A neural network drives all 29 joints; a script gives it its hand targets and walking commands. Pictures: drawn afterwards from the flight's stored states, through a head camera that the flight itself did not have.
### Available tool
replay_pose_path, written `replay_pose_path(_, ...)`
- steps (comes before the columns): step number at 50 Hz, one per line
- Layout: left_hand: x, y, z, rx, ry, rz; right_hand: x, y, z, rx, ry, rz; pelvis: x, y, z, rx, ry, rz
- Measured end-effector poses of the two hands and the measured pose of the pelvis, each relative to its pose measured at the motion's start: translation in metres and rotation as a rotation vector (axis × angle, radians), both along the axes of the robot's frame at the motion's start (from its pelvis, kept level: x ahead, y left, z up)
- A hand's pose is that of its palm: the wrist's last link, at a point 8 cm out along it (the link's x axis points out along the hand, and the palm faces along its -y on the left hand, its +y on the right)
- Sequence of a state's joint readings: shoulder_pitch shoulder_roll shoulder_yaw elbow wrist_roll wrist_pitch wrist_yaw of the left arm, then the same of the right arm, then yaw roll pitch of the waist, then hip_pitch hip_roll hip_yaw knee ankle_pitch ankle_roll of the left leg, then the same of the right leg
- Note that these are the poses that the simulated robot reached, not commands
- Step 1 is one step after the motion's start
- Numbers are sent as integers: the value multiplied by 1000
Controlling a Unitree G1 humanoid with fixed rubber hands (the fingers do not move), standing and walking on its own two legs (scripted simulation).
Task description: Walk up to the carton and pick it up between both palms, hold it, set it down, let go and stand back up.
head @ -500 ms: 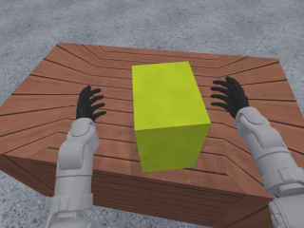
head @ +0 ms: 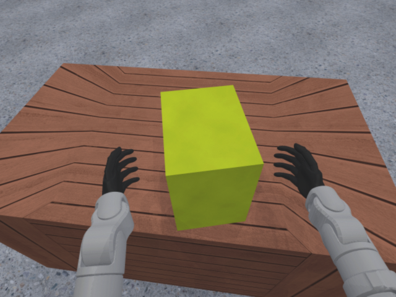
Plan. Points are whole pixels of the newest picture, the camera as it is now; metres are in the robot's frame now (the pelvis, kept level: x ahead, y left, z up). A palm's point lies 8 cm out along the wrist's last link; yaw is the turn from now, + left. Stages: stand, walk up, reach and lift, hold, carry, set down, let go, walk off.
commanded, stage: set down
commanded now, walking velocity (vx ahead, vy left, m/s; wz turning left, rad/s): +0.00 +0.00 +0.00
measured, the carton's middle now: (204, 159) +0.44 +0.07 -0.01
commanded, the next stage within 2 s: none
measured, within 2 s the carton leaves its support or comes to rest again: neither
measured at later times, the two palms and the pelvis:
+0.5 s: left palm (126, 224) +0.24 +0.19 +0.03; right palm (320, 222) +0.29 -0.17 +0.02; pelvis +0.00 +0.00 +0.00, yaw -1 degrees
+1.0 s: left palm (131, 256) +0.20 +0.18 -0.03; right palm (333, 269) +0.23 -0.21 -0.04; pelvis +0.01 +0.01 +0.00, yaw -1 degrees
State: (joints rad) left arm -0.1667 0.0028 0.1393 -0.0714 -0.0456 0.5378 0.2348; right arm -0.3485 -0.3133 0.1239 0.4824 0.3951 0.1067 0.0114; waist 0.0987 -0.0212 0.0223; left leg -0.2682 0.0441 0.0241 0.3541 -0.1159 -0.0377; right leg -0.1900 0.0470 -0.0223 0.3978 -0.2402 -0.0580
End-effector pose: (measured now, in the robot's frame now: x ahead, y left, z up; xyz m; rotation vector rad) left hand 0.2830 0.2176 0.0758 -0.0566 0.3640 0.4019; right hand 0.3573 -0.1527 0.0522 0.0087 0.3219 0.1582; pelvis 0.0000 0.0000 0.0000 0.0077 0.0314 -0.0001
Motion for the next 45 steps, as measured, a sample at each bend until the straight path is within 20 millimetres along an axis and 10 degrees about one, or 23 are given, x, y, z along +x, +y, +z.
replay_pose_path(45,-67,-39,-88,21,51,-100,-119,-44,-81,-96,76,-4,5,9,0,2,-9,-28)
